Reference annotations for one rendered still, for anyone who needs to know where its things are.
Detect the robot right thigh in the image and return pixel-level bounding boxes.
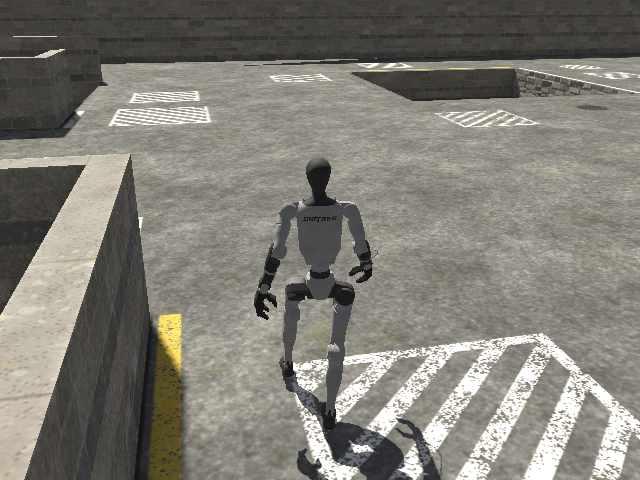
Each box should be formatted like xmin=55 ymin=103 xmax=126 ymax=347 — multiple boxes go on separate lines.
xmin=326 ymin=280 xmax=355 ymax=364

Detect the robot left forearm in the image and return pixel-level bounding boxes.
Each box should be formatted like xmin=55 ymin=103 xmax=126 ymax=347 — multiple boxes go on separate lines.
xmin=257 ymin=243 xmax=280 ymax=294

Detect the robot left hand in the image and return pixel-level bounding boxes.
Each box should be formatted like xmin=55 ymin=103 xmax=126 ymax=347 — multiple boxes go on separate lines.
xmin=254 ymin=290 xmax=277 ymax=320

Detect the robot right forearm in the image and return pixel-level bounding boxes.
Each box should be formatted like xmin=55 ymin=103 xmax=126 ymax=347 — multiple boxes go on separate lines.
xmin=357 ymin=239 xmax=373 ymax=270

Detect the robot left shin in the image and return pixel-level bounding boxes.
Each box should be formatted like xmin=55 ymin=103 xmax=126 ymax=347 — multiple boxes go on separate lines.
xmin=282 ymin=306 xmax=297 ymax=365

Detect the robot right hand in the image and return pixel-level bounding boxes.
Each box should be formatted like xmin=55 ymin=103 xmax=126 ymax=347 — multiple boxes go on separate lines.
xmin=349 ymin=264 xmax=373 ymax=283

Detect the robot left upper arm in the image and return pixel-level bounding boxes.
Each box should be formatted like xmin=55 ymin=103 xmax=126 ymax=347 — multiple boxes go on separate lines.
xmin=271 ymin=202 xmax=299 ymax=259

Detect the robot right upper arm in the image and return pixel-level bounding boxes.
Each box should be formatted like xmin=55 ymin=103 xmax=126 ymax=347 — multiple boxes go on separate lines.
xmin=340 ymin=201 xmax=368 ymax=254

